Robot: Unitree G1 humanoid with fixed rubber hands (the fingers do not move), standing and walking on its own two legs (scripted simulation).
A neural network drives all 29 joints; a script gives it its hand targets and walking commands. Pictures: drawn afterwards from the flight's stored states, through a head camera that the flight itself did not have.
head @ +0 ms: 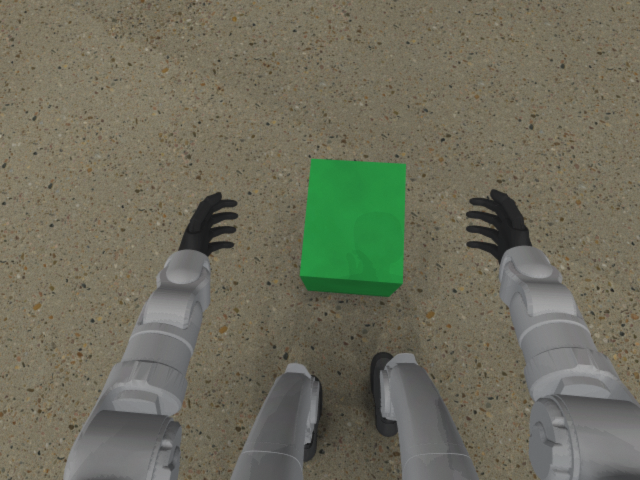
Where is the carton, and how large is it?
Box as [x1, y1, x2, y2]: [300, 159, 405, 296]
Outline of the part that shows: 311,159 300,267 300,276 306,288 308,290 383,296 390,295 402,283 405,164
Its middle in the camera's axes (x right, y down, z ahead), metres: +0.09 -0.01 +1.02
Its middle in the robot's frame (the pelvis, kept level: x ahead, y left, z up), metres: +0.55 -0.03 -0.58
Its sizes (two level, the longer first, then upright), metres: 0.294 0.232 0.241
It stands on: the floor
